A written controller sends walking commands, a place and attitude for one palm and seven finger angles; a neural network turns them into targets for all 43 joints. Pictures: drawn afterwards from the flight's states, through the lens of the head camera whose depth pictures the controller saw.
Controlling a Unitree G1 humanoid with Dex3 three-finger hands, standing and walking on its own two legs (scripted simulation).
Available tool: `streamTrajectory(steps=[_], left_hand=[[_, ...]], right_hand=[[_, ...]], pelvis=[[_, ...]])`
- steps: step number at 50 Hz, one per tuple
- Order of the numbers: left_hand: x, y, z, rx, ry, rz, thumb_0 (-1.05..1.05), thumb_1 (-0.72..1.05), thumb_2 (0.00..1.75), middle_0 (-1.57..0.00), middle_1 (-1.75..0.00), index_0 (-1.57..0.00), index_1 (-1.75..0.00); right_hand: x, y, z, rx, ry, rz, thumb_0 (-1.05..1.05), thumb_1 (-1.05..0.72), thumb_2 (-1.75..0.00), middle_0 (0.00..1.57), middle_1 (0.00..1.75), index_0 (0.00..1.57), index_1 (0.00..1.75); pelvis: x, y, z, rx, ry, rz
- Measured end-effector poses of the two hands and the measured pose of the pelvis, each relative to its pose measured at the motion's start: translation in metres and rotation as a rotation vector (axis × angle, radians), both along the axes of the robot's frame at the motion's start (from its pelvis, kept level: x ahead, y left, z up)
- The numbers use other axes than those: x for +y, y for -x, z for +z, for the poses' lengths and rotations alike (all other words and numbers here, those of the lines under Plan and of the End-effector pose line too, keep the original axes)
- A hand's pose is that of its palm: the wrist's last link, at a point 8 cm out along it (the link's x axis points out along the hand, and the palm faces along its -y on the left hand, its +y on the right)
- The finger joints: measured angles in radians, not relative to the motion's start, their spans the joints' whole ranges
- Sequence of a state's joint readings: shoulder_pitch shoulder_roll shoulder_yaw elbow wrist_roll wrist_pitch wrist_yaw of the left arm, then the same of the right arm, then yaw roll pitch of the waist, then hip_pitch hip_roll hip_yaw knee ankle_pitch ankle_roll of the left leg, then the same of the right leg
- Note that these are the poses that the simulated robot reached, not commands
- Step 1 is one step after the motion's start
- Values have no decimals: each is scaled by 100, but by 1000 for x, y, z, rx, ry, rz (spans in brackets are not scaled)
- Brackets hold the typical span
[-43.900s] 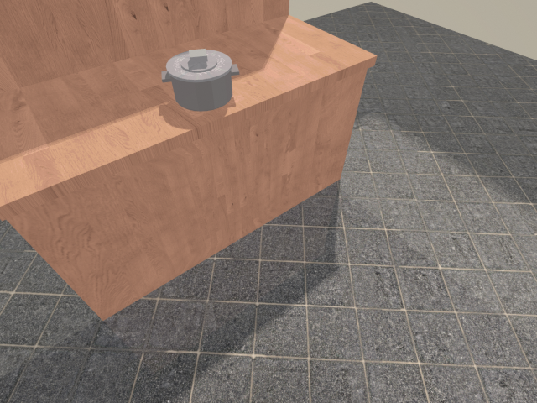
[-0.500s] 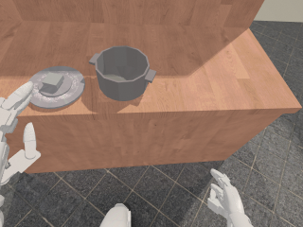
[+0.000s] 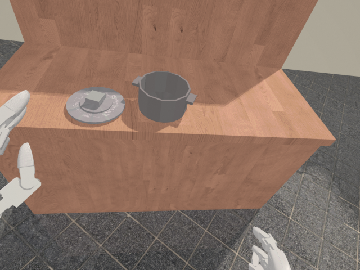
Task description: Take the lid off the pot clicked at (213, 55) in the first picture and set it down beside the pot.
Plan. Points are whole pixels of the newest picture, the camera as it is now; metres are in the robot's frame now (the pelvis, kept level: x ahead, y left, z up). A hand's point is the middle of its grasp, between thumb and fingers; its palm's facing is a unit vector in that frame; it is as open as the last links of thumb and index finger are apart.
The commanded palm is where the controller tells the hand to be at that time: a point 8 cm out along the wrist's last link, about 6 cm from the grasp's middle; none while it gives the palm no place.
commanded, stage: stop stepping back and stand still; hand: left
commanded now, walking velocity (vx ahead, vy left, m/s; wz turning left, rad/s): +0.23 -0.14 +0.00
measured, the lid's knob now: (95, 97) +0.65 +0.29 -0.03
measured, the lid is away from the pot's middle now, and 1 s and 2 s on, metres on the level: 0.24 0.24 0.24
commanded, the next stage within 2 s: let the arm hang, fingers relaxed in 1.78 s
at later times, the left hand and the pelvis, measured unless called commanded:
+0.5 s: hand (1, 209) +0.18 +0.27 +0.15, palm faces +0.31 -0.86 -0.41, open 7.4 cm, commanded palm none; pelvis -0.05 +0.03 +0.00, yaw +1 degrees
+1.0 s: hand out of the picture +0.02 +0.19 -0.19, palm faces +0.08 -0.98 -0.20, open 7.1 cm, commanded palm none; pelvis -0.02 +0.00 -0.01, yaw +5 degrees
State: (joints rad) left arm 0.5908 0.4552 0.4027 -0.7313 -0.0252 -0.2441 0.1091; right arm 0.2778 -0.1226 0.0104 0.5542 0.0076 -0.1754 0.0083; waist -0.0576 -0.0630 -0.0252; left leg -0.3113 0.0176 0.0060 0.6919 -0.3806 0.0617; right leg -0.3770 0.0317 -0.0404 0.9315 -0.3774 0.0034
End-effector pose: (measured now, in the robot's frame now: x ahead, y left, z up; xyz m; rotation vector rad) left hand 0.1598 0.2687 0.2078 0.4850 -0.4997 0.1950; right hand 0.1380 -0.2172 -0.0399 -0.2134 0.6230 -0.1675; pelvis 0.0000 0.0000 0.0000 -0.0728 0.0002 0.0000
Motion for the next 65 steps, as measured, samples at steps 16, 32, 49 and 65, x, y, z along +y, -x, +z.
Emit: streamTrajectory(steps=[16, 32, 49, 65], left_hand=[[35, 44, -63, 201, 79, 55, 2, 89, 90, -21, -30, -21, -30], [10, 12, -255, 1076, 322, 143, 1, 91, 90, -19, -29, -19, -30], [-37, 152, -363, 1631, 486, 351, -4, 95, 90, -20, -30, -21, -30], [-2, 58, -348, 1625, 505, 302, 1, 91, 90, -19, -30, -20, -30]], right_hand=[[1, 66, -36, 125, 58, -63, 2, -90, -90, 20, 30, 20, 30], [7, 116, -54, 329, -4, -78, 1, -90, -90, 20, 30, 21, 30], [-51, 187, -82, 724, 37, -196, 2, -91, -90, 19, 30, 20, 30], [35, 105, -82, 684, -35, -129, 2, -95, -90, 20, 30, 20, 30]], pelvis=[[25, 42, -27, -24, 10, -46], [25, 64, -3, 45, -9, 19], [-4, 27, -13, 44, 5, 81], [38, -25, 4, 44, -37, 61]])
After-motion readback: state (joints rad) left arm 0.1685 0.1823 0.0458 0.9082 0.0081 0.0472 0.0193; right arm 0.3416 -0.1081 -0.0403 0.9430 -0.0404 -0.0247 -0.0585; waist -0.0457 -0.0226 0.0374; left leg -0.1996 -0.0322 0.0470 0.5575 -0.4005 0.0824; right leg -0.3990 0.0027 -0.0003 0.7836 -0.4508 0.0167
